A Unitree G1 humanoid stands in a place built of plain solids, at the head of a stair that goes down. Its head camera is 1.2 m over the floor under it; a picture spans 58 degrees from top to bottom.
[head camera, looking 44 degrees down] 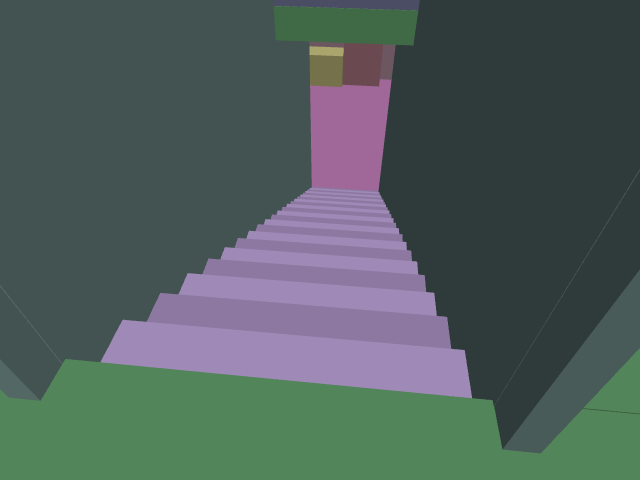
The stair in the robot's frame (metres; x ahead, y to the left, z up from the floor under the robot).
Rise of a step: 0.18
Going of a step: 0.28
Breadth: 1.30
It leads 6 degrees to the right of straight ahead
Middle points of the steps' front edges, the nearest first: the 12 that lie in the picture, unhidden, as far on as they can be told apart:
0.65 0.15 0.00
0.92 0.12 -0.17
1.20 0.09 -0.35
1.47 0.06 -0.53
1.75 0.03 -0.71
2.02 0.00 -0.88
2.30 -0.03 -1.06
2.57 -0.05 -1.24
2.85 -0.08 -1.41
3.12 -0.11 -1.59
3.40 -0.14 -1.77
3.67 -0.17 -1.94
